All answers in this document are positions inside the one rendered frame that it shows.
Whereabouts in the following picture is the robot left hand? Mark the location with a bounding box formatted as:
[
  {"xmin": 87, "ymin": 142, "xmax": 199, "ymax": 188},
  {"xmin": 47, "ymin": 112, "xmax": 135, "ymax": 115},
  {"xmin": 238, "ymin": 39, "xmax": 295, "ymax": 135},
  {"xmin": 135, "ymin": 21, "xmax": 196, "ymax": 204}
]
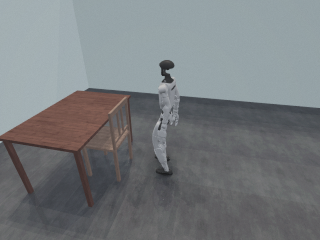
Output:
[{"xmin": 157, "ymin": 129, "xmax": 167, "ymax": 144}]

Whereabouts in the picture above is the right robot upper arm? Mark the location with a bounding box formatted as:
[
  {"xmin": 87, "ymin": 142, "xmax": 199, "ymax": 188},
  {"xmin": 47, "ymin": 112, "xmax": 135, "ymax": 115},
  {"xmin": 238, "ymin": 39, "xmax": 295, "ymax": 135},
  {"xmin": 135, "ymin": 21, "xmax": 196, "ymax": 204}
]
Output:
[{"xmin": 171, "ymin": 77, "xmax": 180, "ymax": 100}]

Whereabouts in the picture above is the table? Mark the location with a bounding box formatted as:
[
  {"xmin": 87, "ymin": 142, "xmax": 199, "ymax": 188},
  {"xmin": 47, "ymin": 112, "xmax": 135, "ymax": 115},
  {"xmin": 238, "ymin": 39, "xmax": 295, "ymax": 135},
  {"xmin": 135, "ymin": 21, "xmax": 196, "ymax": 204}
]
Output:
[{"xmin": 0, "ymin": 90, "xmax": 133, "ymax": 207}]

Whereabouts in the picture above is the left robot thigh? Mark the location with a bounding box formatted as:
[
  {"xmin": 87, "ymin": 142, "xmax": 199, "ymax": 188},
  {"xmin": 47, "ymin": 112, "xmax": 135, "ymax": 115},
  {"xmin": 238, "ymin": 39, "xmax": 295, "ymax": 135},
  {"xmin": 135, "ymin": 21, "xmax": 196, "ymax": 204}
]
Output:
[{"xmin": 152, "ymin": 119, "xmax": 164, "ymax": 152}]

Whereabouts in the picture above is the left robot forearm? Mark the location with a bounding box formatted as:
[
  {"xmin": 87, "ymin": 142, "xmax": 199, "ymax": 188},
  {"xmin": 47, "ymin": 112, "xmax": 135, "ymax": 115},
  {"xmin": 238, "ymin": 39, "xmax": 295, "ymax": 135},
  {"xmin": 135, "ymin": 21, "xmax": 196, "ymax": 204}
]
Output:
[{"xmin": 160, "ymin": 106, "xmax": 171, "ymax": 131}]

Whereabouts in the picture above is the right robot forearm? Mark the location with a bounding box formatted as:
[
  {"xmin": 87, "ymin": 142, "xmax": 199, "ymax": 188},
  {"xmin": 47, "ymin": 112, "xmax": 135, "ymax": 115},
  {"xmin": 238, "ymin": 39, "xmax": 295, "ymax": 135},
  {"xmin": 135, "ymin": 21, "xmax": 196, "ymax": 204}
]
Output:
[{"xmin": 173, "ymin": 98, "xmax": 180, "ymax": 114}]

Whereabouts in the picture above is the robot right hand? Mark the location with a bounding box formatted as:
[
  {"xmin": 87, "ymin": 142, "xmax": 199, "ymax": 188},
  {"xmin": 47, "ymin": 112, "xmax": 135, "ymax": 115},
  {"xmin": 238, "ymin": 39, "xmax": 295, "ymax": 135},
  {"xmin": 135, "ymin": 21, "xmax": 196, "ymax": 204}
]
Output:
[{"xmin": 170, "ymin": 113, "xmax": 179, "ymax": 126}]

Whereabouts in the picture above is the left robot shin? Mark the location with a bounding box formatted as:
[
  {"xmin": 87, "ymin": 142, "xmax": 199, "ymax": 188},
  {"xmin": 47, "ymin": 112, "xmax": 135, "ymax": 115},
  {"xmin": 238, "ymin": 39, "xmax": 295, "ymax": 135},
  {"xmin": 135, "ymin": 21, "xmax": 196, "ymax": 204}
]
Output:
[{"xmin": 154, "ymin": 147, "xmax": 169, "ymax": 172}]

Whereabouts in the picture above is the left robot upper arm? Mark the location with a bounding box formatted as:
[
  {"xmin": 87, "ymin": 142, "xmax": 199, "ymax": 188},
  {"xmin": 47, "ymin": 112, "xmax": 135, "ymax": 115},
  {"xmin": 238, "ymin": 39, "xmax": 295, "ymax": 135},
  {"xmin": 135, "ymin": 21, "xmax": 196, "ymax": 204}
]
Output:
[{"xmin": 158, "ymin": 83, "xmax": 171, "ymax": 111}]

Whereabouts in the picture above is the chair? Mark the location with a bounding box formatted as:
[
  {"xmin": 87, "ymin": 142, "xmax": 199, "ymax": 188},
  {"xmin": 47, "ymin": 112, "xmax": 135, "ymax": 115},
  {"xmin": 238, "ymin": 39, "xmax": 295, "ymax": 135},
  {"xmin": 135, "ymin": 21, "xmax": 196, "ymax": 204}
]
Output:
[{"xmin": 82, "ymin": 96, "xmax": 133, "ymax": 182}]

